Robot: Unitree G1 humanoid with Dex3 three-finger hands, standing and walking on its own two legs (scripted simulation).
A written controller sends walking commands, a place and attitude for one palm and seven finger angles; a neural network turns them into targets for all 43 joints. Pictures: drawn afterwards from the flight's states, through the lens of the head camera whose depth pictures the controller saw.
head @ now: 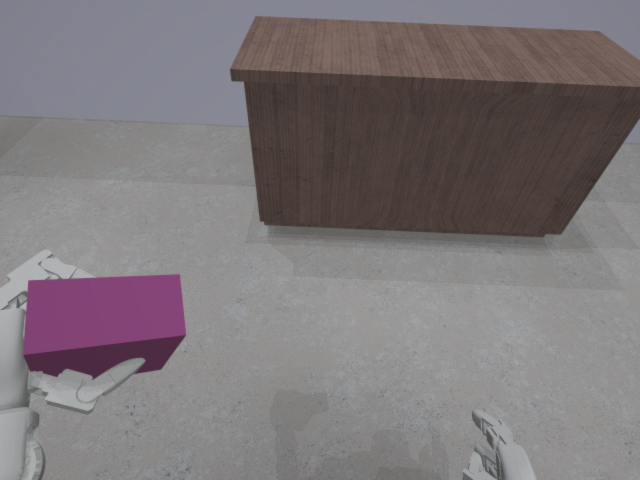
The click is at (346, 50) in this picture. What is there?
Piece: table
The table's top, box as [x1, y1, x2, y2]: [230, 16, 639, 98]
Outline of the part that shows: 230,68 231,80 639,98 639,60 599,31 255,16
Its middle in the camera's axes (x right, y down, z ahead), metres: +0.41 -0.65 +1.36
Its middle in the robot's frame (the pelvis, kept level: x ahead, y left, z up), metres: +1.47 -0.33 -0.03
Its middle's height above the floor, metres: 0.74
